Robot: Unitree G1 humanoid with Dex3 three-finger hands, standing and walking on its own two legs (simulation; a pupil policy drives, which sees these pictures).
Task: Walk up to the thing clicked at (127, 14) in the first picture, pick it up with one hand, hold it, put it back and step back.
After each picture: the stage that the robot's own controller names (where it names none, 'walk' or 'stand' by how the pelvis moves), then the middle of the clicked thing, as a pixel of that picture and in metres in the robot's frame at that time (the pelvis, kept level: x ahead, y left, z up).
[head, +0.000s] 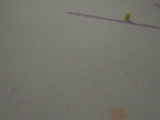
stand; (127, 16) +1.98 -0.66 -0.72
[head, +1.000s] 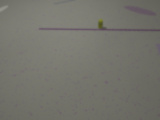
walk; (100, 23) +1.92 -0.16 -0.69
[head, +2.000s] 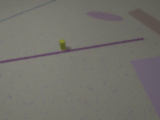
walk; (62, 44) +1.31 +0.29 -0.72
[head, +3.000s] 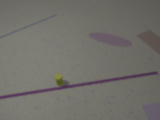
walk; (59, 79) +0.84 +0.27 -0.72
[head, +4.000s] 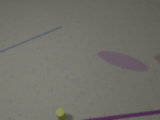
walk; (60, 114) +0.50 +0.21 -0.71
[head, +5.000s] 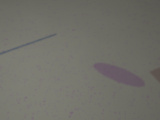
stand; out of the picture +0.38 +0.18 -0.70
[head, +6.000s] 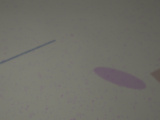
stand; out of the picture +0.35 +0.17 -0.72
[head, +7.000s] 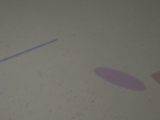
stand; out of the picture +0.36 +0.18 -0.73
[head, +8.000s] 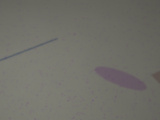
stand; out of the picture +0.36 +0.18 -0.73
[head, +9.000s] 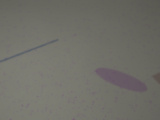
stand; out of the picture +0.35 +0.18 -0.73
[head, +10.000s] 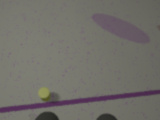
go down; (44, 94) +0.40 +0.18 -0.54
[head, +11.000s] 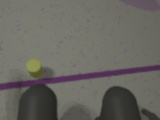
go down; (35, 68) +0.44 +0.21 -0.32
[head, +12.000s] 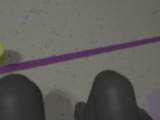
close in; out of the picture +0.43 +0.24 -0.24
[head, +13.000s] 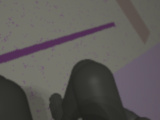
close; out of the picture +0.42 +0.26 -0.22
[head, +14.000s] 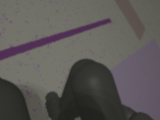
close; out of the picture +0.42 +0.27 -0.22
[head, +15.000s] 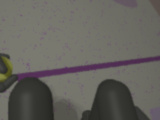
lift; out of the picture +0.33 +0.26 -0.12
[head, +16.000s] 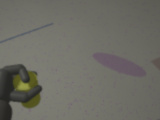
hold; (28, 90) +0.32 +0.17 +0.03
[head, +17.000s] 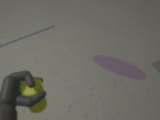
hold; (34, 96) +0.31 +0.17 -0.01
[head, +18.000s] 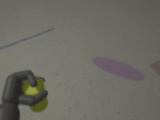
hold; (36, 95) +0.32 +0.16 -0.01
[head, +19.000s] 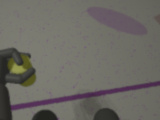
crouch; (23, 71) +0.39 +0.19 -0.08
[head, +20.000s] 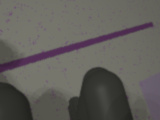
lower; out of the picture +0.45 +0.26 -0.18
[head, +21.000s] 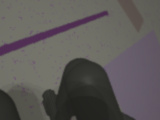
lower; out of the picture +0.44 +0.28 -0.23
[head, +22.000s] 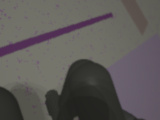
lower; out of the picture +0.44 +0.28 -0.23
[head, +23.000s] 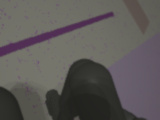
lower; out of the picture +0.44 +0.28 -0.23
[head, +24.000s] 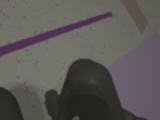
rest; out of the picture +0.44 +0.28 -0.23
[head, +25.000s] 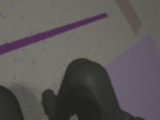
withdraw; out of the picture +0.43 +0.26 -0.24
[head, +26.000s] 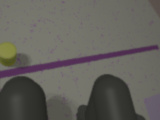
stand; (7, 55) +0.44 +0.23 -0.27
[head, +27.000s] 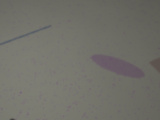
stand; out of the picture +0.39 +0.17 -0.64
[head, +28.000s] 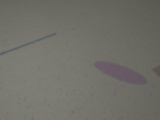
stand; out of the picture +0.39 +0.18 -0.67
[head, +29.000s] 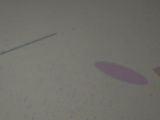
stand; out of the picture +0.39 +0.17 -0.67
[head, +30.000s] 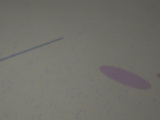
walk; out of the picture +0.41 +0.17 -0.72
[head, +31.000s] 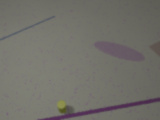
walk; (62, 106) +0.49 +0.16 -0.70
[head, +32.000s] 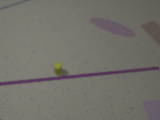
walk; (57, 68) +0.76 +0.16 -0.69
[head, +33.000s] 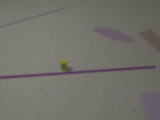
stand; (63, 64) +1.03 +0.18 -0.70
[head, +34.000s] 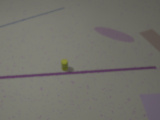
stand; (64, 65) +1.02 +0.17 -0.72
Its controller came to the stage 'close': yes
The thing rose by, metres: 0.71
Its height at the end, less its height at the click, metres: +0.00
